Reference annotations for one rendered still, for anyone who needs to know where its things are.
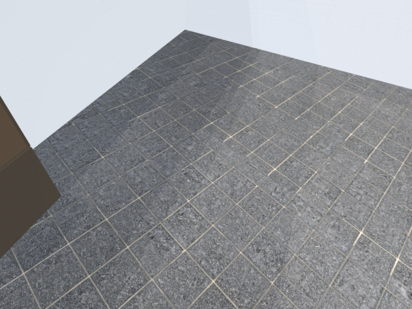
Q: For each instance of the cupboard door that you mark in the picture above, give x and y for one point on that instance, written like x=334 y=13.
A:
x=11 y=142

